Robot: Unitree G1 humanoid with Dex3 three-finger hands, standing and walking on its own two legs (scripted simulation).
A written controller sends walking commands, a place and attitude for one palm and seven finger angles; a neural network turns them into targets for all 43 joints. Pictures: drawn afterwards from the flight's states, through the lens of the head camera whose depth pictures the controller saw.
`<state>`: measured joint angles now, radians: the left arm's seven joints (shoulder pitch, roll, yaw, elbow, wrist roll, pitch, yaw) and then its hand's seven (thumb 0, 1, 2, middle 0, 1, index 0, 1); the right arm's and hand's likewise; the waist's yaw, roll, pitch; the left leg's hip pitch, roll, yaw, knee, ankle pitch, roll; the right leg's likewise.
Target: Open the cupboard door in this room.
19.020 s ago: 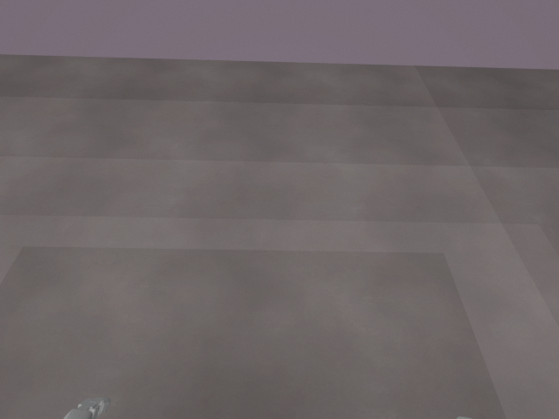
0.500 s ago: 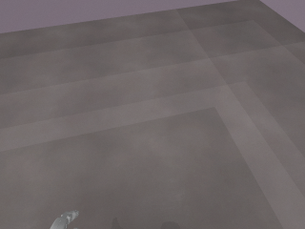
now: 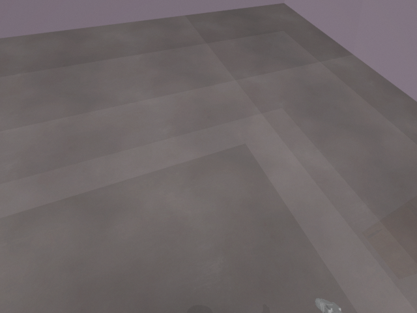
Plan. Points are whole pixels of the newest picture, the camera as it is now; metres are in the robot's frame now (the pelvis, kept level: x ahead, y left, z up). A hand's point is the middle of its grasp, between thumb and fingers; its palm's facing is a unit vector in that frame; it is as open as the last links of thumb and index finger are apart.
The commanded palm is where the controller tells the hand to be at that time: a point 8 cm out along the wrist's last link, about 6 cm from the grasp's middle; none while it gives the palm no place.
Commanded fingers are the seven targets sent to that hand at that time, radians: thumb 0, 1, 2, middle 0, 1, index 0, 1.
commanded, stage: turn or walk to find it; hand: left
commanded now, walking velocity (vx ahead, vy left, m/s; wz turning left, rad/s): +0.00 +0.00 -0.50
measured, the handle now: out of the picture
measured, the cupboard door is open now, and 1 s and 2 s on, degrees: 0 0 0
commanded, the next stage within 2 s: none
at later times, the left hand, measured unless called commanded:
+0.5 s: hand (155, 304) +0.15 +0.12 -0.15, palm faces -0.28 -0.92 -0.27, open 7.4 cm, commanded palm none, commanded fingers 0.00 0.90 0.90 -0.20 -0.30 -0.20 -0.30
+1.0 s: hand (143, 296) +0.17 +0.15 -0.16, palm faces -0.46 -0.86 -0.21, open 7.4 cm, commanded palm none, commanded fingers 0.00 0.90 0.90 -0.20 -0.30 -0.20 -0.30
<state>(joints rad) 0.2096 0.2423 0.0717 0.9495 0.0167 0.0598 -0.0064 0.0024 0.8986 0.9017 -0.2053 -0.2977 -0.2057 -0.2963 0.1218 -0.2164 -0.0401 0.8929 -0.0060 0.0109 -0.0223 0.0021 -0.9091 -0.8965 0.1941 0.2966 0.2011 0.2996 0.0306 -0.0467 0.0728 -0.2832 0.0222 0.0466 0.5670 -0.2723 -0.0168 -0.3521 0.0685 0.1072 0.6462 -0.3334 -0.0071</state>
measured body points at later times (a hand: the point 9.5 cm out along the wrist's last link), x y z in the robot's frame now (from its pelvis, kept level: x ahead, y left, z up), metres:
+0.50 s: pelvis -0.01 -0.04 +0.00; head +0.02 -0.08 +0.45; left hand +0.17 +0.17 -0.12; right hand -0.06 -0.30 -0.16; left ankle +0.00 +0.11 -0.67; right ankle -0.04 -0.14 -0.73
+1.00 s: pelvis +0.00 +0.00 +0.01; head +0.05 +0.00 +0.46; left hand +0.19 +0.20 -0.14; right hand -0.05 -0.25 -0.12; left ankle +0.05 +0.09 -0.73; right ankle -0.10 -0.11 -0.64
